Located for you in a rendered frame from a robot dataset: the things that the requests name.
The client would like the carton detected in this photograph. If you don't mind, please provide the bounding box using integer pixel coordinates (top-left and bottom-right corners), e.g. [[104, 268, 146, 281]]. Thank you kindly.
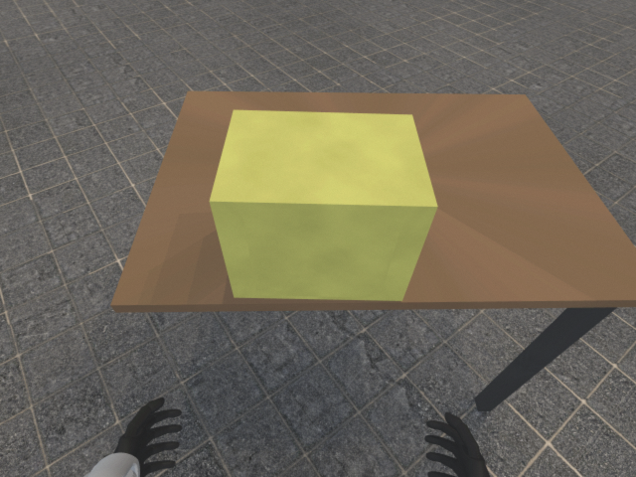
[[210, 110, 438, 301]]

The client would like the left robot hand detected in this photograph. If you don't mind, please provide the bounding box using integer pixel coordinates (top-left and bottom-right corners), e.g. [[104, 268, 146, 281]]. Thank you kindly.
[[113, 397, 182, 477]]

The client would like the left robot forearm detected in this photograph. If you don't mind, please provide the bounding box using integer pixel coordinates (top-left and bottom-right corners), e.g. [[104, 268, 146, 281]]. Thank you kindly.
[[83, 453, 140, 477]]

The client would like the right robot hand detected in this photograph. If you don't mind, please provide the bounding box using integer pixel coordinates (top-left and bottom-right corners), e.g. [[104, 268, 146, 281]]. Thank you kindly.
[[424, 412, 490, 477]]

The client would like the table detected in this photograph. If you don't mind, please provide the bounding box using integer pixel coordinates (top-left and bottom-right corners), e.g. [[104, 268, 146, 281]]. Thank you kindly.
[[110, 91, 636, 411]]

